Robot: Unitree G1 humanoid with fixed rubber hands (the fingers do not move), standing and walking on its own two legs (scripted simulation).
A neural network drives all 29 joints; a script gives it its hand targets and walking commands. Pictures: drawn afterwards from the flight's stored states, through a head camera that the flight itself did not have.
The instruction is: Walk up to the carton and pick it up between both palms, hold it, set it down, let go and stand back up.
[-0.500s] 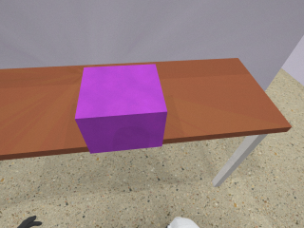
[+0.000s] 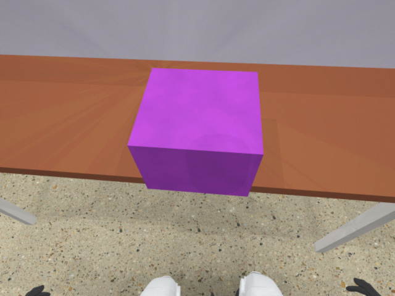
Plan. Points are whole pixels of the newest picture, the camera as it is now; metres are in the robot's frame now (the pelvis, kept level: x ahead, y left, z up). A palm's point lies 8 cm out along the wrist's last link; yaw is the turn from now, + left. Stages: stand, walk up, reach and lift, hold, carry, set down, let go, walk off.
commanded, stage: walk up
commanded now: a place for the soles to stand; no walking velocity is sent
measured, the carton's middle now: (200, 132) +0.42 +0.01 +0.05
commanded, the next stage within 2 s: none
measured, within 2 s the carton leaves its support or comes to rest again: neither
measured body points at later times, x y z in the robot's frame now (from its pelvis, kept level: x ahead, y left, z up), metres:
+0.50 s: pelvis +0.02 +0.04 +0.01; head +0.02 +0.04 +0.46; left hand +0.10 +0.38 -0.09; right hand +0.11 -0.28 -0.09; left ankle +0.02 +0.15 -0.71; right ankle +0.04 -0.10 -0.70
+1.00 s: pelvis +0.03 +0.04 +0.02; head +0.04 +0.03 +0.47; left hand +0.15 +0.36 -0.09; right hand +0.12 -0.30 -0.09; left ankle +0.02 +0.15 -0.71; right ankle +0.04 -0.10 -0.71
